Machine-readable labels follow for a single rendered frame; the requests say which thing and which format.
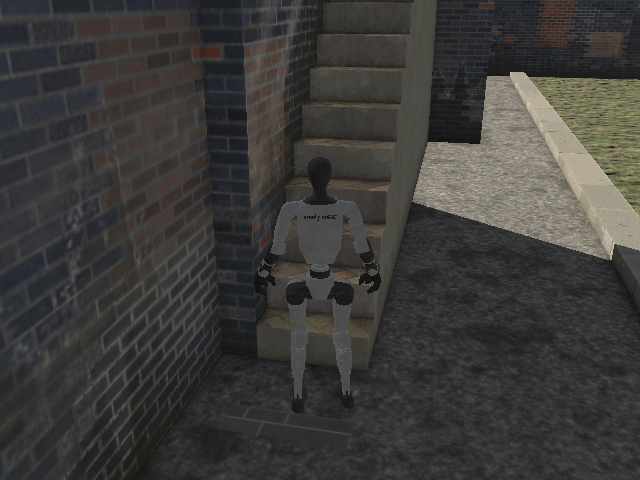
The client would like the right robot hand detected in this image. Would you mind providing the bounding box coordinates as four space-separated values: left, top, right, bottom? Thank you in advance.
359 271 382 294

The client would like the left robot foot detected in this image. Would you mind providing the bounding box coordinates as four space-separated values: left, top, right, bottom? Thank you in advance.
292 385 307 413

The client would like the left robot upper arm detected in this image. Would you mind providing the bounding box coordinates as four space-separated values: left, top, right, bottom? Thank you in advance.
270 201 299 255

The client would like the robot left forearm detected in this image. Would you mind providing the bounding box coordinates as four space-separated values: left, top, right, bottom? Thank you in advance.
258 239 280 278

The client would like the left robot hand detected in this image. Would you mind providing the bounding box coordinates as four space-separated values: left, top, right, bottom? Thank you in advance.
253 270 276 296

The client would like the robot right forearm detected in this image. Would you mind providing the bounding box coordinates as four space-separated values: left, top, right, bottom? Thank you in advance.
359 238 378 276

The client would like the right robot upper arm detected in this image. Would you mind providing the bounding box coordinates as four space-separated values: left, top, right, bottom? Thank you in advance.
340 200 370 254

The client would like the right robot shin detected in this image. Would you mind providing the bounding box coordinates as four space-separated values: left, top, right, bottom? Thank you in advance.
335 330 352 395

